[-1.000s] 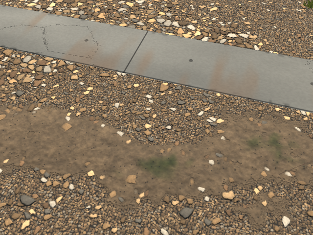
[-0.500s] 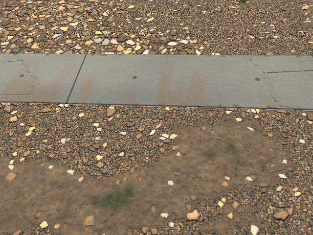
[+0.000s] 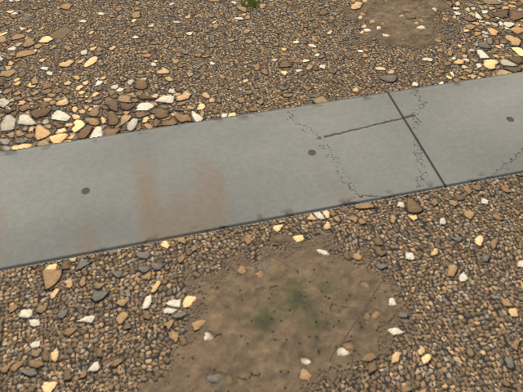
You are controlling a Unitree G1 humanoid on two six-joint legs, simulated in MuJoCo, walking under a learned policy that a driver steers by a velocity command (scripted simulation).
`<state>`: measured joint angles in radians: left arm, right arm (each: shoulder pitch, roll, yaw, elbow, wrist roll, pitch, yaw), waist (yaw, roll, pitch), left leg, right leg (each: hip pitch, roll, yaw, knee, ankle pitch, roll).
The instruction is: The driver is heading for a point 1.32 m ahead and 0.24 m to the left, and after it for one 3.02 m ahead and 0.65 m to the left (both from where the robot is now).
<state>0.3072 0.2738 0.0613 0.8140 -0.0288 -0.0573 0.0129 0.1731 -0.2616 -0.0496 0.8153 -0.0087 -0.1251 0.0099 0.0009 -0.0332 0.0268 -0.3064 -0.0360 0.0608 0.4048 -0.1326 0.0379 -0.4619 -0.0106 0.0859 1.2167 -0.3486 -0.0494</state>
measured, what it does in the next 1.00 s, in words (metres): walks ahead: right foot, then left foot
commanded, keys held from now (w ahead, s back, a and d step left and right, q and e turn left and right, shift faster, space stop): w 0.42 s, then w+q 0.58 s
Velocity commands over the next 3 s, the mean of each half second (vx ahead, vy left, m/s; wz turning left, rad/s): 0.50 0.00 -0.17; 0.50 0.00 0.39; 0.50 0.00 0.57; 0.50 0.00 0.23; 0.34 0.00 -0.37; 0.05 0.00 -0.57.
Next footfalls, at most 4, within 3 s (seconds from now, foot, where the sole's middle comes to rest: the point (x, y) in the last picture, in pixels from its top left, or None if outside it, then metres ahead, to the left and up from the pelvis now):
0.36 right None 0.34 -0.17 -0.78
0.92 left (249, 323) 0.65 0.06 -0.78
1.40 right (285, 225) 0.97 -0.04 -0.78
1.90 left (170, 207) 1.04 0.32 -0.78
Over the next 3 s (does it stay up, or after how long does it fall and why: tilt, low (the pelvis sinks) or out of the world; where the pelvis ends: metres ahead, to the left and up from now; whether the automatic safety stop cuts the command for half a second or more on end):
stays up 1.27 0.36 0.00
